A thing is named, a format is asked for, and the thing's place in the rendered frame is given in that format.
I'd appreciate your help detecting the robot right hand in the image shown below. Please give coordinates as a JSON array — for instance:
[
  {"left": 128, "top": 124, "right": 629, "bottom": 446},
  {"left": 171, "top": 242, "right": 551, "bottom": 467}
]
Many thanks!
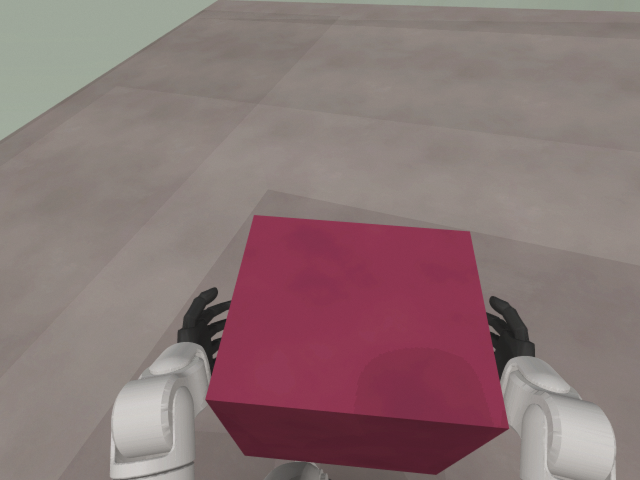
[{"left": 486, "top": 296, "right": 535, "bottom": 380}]

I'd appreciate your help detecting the robot left hand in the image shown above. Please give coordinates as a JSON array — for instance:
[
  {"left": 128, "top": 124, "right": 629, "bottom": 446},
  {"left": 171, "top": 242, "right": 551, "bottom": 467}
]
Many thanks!
[{"left": 177, "top": 287, "right": 231, "bottom": 376}]

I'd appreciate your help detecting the right robot forearm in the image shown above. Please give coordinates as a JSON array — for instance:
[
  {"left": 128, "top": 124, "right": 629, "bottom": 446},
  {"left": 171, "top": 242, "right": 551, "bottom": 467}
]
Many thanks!
[{"left": 500, "top": 356, "right": 616, "bottom": 480}]

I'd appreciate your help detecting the carton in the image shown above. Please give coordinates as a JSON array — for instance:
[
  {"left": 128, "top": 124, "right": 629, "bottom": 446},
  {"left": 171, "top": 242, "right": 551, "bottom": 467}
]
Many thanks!
[{"left": 205, "top": 215, "right": 509, "bottom": 475}]

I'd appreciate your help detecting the left robot forearm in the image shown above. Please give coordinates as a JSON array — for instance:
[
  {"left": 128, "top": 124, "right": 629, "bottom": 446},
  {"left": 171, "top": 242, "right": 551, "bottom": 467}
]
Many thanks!
[{"left": 110, "top": 342, "right": 211, "bottom": 480}]

